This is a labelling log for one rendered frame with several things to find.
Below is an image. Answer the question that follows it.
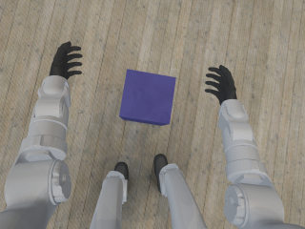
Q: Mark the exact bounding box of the robot left shin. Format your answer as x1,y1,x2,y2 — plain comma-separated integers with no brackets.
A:
102,171,124,185

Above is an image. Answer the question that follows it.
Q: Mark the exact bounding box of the carton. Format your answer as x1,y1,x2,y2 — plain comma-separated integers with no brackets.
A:
119,69,176,126

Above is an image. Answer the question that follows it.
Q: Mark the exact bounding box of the robot left forearm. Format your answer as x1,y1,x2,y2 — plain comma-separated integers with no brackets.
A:
4,75,71,204

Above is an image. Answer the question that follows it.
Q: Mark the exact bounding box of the robot right forearm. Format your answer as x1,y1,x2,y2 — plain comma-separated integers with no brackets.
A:
217,99,285,220

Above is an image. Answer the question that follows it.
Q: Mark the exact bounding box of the left robot upper arm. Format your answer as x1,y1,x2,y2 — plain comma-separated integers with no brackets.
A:
0,158,72,229

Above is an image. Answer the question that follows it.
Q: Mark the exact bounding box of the right robot upper arm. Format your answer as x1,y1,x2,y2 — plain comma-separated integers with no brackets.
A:
223,182,305,229

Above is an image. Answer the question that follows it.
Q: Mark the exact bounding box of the robot right hand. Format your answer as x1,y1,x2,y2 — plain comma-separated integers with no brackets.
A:
205,65,237,106

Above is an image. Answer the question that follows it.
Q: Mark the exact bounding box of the robot right shin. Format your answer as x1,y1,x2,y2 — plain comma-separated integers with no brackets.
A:
159,163,184,175

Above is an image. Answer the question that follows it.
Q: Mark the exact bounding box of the robot shin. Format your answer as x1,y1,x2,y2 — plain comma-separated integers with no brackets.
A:
159,163,184,175
102,171,124,185

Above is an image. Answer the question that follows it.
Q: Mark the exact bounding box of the robot left hand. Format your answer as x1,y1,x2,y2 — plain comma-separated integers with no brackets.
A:
50,41,83,80

